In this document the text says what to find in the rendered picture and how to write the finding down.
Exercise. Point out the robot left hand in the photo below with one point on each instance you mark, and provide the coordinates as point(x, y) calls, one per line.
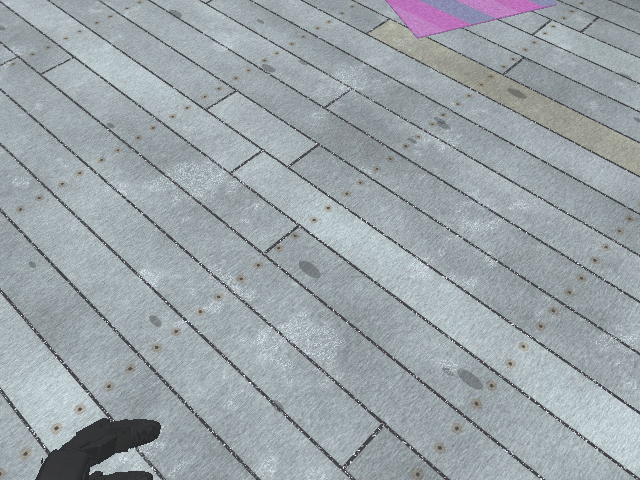
point(96, 443)

